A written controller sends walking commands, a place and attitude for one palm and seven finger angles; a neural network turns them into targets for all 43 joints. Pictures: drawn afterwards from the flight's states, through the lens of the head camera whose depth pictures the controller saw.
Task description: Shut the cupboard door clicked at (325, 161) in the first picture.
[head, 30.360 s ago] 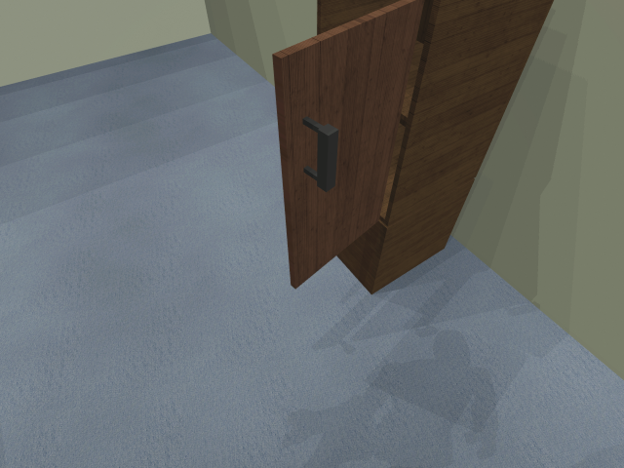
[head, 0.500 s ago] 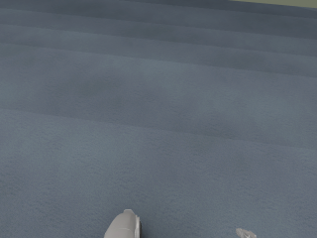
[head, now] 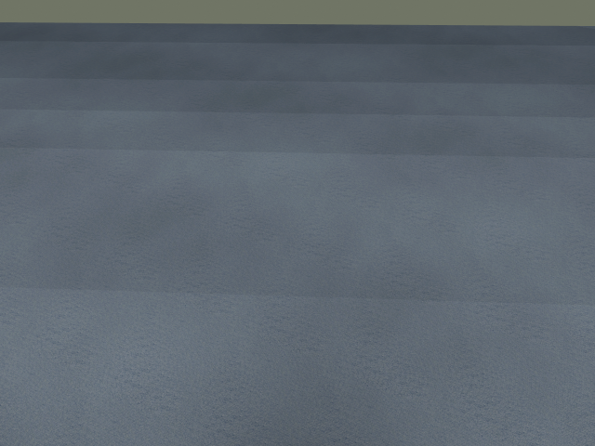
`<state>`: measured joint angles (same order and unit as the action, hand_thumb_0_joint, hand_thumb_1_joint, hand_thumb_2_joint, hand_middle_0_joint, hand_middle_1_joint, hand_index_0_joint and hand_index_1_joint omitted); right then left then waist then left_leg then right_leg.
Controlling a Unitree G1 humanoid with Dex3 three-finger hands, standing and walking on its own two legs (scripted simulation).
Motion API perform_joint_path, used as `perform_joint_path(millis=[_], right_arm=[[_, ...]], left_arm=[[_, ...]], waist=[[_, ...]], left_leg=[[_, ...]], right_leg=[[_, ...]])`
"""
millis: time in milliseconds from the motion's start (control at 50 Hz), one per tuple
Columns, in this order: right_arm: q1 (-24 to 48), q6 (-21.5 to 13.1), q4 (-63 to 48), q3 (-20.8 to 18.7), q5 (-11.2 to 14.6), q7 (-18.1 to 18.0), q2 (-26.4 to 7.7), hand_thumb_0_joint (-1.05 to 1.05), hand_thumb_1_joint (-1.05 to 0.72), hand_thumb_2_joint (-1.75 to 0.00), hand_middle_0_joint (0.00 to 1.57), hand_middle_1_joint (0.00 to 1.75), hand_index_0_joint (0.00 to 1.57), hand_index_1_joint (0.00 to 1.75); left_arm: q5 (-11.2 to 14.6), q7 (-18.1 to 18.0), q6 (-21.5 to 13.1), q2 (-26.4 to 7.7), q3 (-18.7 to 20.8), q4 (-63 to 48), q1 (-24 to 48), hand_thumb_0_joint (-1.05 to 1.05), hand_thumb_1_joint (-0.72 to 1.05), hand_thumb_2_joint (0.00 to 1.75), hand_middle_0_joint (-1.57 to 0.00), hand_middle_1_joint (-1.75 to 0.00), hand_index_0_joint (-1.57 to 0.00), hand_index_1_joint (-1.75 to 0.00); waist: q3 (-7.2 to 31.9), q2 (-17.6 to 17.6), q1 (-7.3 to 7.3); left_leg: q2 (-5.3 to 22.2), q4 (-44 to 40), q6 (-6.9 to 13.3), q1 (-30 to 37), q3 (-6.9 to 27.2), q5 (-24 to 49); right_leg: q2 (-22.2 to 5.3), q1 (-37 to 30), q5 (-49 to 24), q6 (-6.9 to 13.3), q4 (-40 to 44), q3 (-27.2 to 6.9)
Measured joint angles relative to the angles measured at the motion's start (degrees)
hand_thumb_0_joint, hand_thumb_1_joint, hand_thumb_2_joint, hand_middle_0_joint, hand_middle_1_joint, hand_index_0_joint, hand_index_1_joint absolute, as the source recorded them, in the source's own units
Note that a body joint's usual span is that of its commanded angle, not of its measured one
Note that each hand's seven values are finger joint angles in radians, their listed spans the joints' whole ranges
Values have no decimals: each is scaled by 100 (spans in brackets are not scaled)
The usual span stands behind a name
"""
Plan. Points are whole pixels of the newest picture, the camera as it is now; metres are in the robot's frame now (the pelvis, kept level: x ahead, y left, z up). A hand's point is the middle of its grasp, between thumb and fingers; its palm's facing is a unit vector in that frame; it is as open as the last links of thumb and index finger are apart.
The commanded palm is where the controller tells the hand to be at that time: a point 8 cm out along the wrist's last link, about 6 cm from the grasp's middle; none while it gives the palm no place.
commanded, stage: turn to face it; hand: left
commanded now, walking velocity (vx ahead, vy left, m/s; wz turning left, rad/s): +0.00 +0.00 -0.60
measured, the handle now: out of the picture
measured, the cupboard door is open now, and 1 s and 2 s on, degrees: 64 64 64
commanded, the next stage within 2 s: none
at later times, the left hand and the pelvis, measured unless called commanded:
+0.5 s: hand (166, 394) +0.21 +0.24 -0.16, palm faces -0.23 -0.95 -0.22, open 7.4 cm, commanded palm none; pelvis +0.06 +0.05 +0.01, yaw -17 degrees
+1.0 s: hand (233, 360) +0.27 +0.14 -0.15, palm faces -0.56 -0.80 -0.21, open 7.4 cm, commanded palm none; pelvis +0.08 +0.03 +0.01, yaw -34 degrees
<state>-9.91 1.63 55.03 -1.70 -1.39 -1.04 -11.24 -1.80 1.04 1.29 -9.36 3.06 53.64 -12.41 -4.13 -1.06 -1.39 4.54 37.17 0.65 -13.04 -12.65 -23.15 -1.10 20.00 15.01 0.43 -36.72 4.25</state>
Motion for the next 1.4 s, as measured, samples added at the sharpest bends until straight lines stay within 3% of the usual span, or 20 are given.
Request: perform_joint_path(millis=[60,100,140,220,320,360,380,420,500,620,740,800,860,960,1060,1120,1200,1300,1360,1400], right_arm=[[94,120,26,-80,50,-36,-131,0,-92,-90,20,30,20,30],[136,148,9,-87,64,-55,-167,0,-92,-90,20,30,20,30],[157,156,-46,-82,62,-55,-177,1,-92,-90,20,30,20,30],[200,157,-208,-70,66,-42,-152,1,-91,-90,20,30,20,30],[271,86,-397,-28,100,-38,-101,1,-91,-90,20,30,20,30],[225,-7,-484,8,89,-34,-118,1,-91,-90,20,30,20,30],[215,-44,-505,22,59,-39,-90,1,-91,-90,20,30,20,30],[177,-70,-543,89,-8,-36,-27,1,-91,-90,20,30,20,30],[21,-20,-586,159,-56,-37,5,1,-91,-90,20,30,20,30],[-141,5,-511,89,-60,-5,-109,1,-91,-90,20,30,21,30],[-373,75,-430,-45,-2,62,-332,1,-90,-90,20,30,21,30],[-248,246,-322,-128,41,1,-534,1,-91,-90,20,30,20,30],[-129,275,-302,-126,56,-29,-542,1,-91,-90,20,30,20,30],[-56,209,-457,-80,64,18,-390,1,-91,-90,20,30,20,30],[-64,34,-602,4,77,12,-264,1,-91,-90,20,30,20,30],[-62,-57,-613,94,-10,-6,-117,1,-91,-90,20,30,20,30],[-154,-54,-645,164,-57,-33,-15,1,-91,-90,20,30,20,30],[-230,-27,-578,123,-62,-21,-45,1,-91,-90,20,30,21,30],[-257,18,-513,56,-55,17,-138,1,-90,-90,20,30,21,30],[-304,55,-474,3,-30,44,-219,1,-90,-90,20,30,21,31]], left_arm=[[13,-60,-107,81,-32,2,76,0,91,90,-20,-30,-20,-30],[35,-124,-97,89,-26,-17,86,0,91,90,-20,-30,-20,-30],[43,-158,-75,63,-14,-21,68,0,91,90,-20,-30,-20,-30],[28,-151,-10,-47,25,-28,31,1,91,90,-20,-30,-20,-30],[25,-102,92,-245,104,-60,45,1,91,90,-20,-30,-20,-30],[62,-88,156,-324,131,-95,24,1,91,90,-20,-30,-20,-30],[79,-80,195,-389,151,-95,70,1,91,90,-20,-30,-20,-30],[66,-54,261,-525,188,-102,171,1,91,90,-20,-30,-20,-30],[66,50,322,-688,244,-216,351,1,91,90,-20,-30,-20,-30],[59,130,350,-707,215,-385,536,1,91,90,-19,-30,-20,-30],[42,145,181,-651,86,-511,636,1,91,90,-19,-30,-20,-30],[54,29,46,-428,1,-480,652,1,91,90,-20,-30,-20,-30],[61,-54,69,-309,-47,-463,537,1,91,90,-20,-30,-20,-30],[28,-44,144,-263,-71,-362,377,1,91,90,-20,-30,-20,-30],[62,-20,222,-313,-5,-303,251,1,91,90,-20,-30,-21,-30],[78,0,308,-453,77,-241,302,1,91,90,-20,-30,-20,-30],[73,85,349,-558,160,-218,381,1,91,90,-20,-30,-20,-30],[73,143,369,-571,180,-294,493,1,91,90,-20,-30,-20,-30],[66,157,333,-545,153,-338,557,1,91,90,-20,-30,-20,-30],[60,163,260,-544,119,-390,557,1,91,90,-20,-30,-20,-30]], waist=[[-111,-157,35],[-161,-127,39],[-157,-57,45],[-107,94,57],[-79,246,13],[-3,223,22],[-15,274,26],[-73,340,11],[-148,266,8],[-190,63,88],[-126,-37,210],[-214,-288,264],[-234,-214,266],[-153,35,234],[-36,181,160],[-93,351,101],[-180,291,77],[-234,106,102],[-238,-29,150],[-203,-95,162]], left_leg=[[-98,1618,-218,-663,643,-829],[-205,2406,-318,-1043,915,-745],[-225,2613,-393,-1274,1038,-558],[-185,2004,-475,-1372,1154,-284],[-228,441,-463,-948,1233,160],[-182,-397,-315,-624,1226,740],[-188,-330,-188,-632,1154,778],[-126,-230,-74,-557,980,633],[82,-535,-64,-259,737,659],[361,-693,-122,-48,297,641],[591,127,-327,-271,-47,158],[398,1717,-427,-926,693,-728],[157,2562,-519,-1378,956,-530],[2,1797,-574,-1393,1005,-203],[-112,-230,-450,-693,1033,587],[-56,-94,-118,-670,799,510],[153,-423,-72,-359,567,568],[399,-647,-159,-105,247,614],[559,-467,-254,-77,49,469],[673,-148,-350,-130,-71,268]], right_leg=[[203,20,276,222,-25,-76],[264,-89,123,227,226,-182],[297,-206,4,224,500,-310],[302,-356,-116,156,819,-573],[324,-336,-5,-18,672,-949],[414,-206,165,-113,371,-1078],[403,-70,598,-122,0,-1087],[390,290,1330,-166,-1126,-914],[225,700,1390,-300,-2421,-423],[-5,430,1116,-318,-1554,-136],[-6,-476,266,-53,395,1],[138,-337,495,49,134,-84],[157,-408,312,32,356,-296],[166,-448,172,-10,606,-616],[286,-220,355,-170,257,-929],[315,284,1376,-172,-1157,-850],[202,703,1468,-288,-2549,-381],[18,514,1276,-318,-1860,-107],[-2,182,1057,-254,-993,-2],[14,-192,456,-171,-113,72]])
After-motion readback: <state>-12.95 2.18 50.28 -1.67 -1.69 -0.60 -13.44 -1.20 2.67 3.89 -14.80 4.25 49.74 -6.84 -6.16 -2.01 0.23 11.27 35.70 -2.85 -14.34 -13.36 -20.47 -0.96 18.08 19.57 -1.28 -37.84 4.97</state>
